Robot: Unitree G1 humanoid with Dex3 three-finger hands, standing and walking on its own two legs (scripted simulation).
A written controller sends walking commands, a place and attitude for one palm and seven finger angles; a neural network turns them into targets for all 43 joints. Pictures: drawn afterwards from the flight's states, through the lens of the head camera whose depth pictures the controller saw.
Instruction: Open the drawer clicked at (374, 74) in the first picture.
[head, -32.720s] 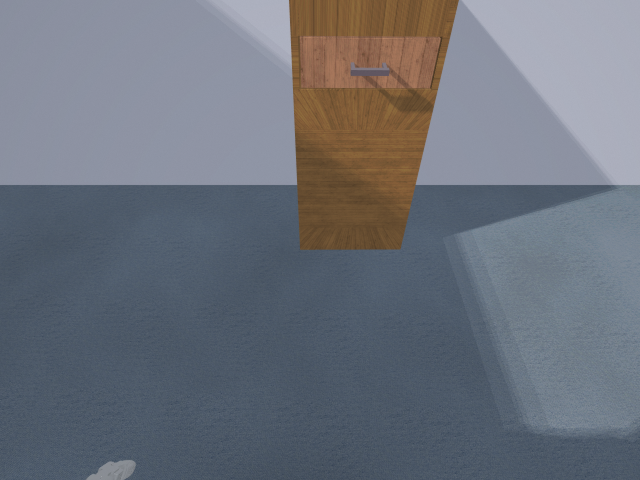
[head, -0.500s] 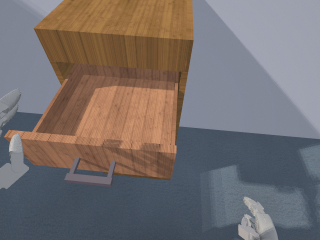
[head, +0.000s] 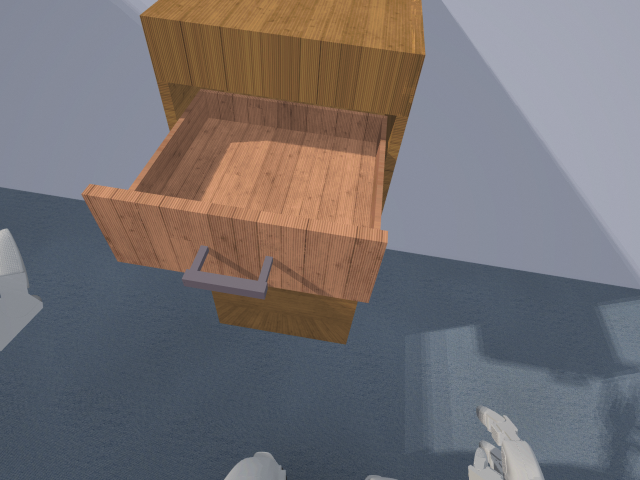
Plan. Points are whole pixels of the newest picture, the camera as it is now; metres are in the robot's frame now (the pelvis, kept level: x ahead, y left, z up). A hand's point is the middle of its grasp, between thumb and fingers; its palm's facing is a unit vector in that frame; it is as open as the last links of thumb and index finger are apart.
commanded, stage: step back with the hand held close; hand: left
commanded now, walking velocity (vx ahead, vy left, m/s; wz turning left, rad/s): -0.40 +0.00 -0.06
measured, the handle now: (230, 271) +0.36 +0.15 +0.05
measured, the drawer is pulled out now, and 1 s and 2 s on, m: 0.28 0.28 0.28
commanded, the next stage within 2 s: stop stepping back and stand still in 0.18 s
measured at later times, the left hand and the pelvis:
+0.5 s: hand out of the picture +0.10 +0.21 +0.22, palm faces +0.36 -0.79 -0.49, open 7.4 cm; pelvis -0.11 -0.02 +0.01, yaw -4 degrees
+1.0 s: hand out of the picture +0.02 +0.21 +0.20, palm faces +0.41 -0.82 -0.41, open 7.4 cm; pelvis -0.18 -0.02 +0.02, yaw -2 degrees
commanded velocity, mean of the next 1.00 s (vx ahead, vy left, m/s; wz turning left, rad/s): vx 0.03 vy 0.05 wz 0.00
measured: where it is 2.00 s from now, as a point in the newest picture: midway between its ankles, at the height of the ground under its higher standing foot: outside the picture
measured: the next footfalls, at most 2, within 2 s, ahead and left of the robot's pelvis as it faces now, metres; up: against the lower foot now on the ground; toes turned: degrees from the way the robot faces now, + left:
right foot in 0.24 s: -0.12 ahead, -0.11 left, +0.00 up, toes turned -4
left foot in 0.48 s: -0.05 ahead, +0.06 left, +0.00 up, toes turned -2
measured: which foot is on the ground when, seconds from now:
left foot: down 0.00-0.26, up 0.28-0.46, down 0.48-0.68, up 0.70-0.88, down 0.90-1.00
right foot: up 0.00-0.22, down 0.24-1.00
